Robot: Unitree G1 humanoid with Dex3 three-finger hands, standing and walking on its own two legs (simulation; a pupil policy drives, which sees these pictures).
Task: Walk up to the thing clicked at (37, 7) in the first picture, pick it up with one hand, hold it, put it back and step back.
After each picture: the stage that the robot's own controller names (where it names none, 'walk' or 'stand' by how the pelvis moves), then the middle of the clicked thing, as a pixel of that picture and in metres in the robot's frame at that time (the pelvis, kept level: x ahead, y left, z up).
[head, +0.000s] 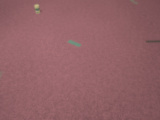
stand; (37, 8) +2.25 +0.66 -0.72
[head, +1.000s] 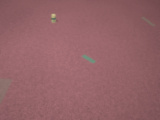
walk; (53, 18) +2.16 +0.31 -0.70
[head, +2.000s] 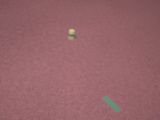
walk; (71, 34) +1.53 +0.07 -0.72
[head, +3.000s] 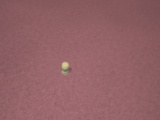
walk; (65, 68) +0.99 +0.13 -0.71
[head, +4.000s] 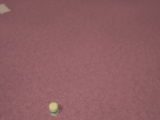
walk; (54, 109) +0.59 +0.20 -0.71
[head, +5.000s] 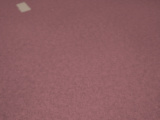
stand; out of the picture +0.40 +0.20 -0.70
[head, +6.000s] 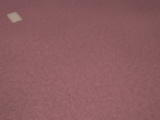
stand; out of the picture +0.37 +0.18 -0.72
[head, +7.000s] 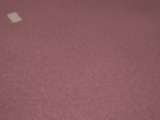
stand; out of the picture +0.37 +0.18 -0.72
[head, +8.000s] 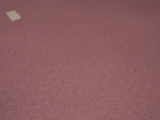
stand; out of the picture +0.36 +0.19 -0.72
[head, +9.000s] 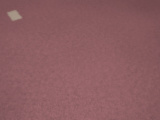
stand; out of the picture +0.35 +0.18 -0.72
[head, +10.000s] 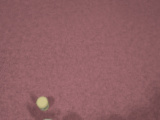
go down; (43, 103) +0.39 +0.19 -0.57
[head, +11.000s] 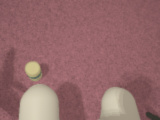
go down; (34, 71) +0.43 +0.23 -0.32
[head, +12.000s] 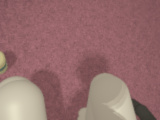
close in; out of the picture +0.41 +0.26 -0.24
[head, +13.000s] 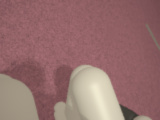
close; out of the picture +0.40 +0.27 -0.21
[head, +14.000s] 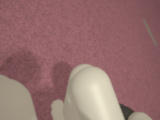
close; out of the picture +0.39 +0.28 -0.22
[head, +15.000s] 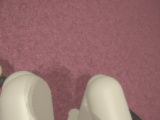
lift; out of the picture +0.32 +0.27 -0.16
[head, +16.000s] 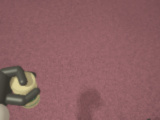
lift; (26, 90) +0.32 +0.18 +0.02
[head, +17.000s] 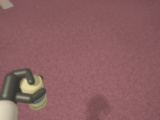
hold; (34, 92) +0.33 +0.17 +0.01
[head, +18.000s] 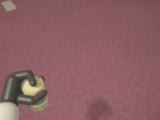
hold; (36, 94) +0.32 +0.17 +0.01
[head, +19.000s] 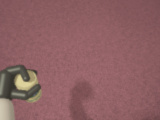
crouch; (29, 87) +0.35 +0.18 -0.05
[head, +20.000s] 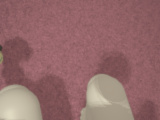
lower; out of the picture +0.45 +0.25 -0.12
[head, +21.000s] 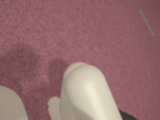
lower; out of the picture +0.42 +0.29 -0.22
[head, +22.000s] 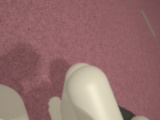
lower; out of the picture +0.41 +0.29 -0.22
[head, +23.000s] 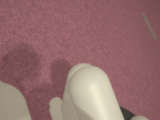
lower; out of the picture +0.41 +0.29 -0.22
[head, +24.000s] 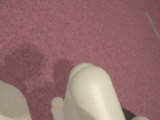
lower; out of the picture +0.40 +0.29 -0.22
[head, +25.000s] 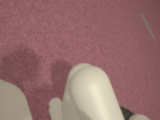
open; out of the picture +0.39 +0.27 -0.22
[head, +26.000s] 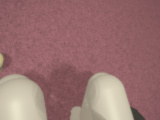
stand; out of the picture +0.40 +0.25 -0.24
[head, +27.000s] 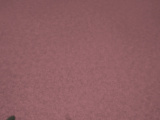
stand; out of the picture +0.36 +0.17 -0.62
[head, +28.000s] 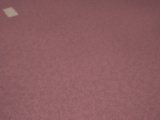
stand; out of the picture +0.38 +0.18 -0.66
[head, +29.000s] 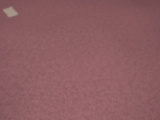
stand; out of the picture +0.37 +0.18 -0.67
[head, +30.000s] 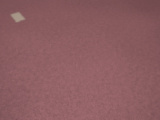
stand; out of the picture +0.39 +0.17 -0.72
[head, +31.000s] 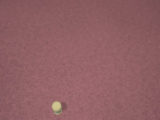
walk; (57, 108) +0.46 +0.17 -0.70
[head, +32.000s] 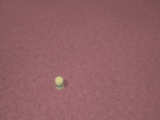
walk; (59, 83) +0.71 +0.18 -0.69
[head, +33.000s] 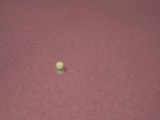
stand; (60, 67) +1.02 +0.23 -0.70
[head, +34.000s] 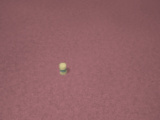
stand; (62, 68) +1.00 +0.18 -0.72
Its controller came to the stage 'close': yes
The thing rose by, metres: 0.71
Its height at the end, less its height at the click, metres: +0.00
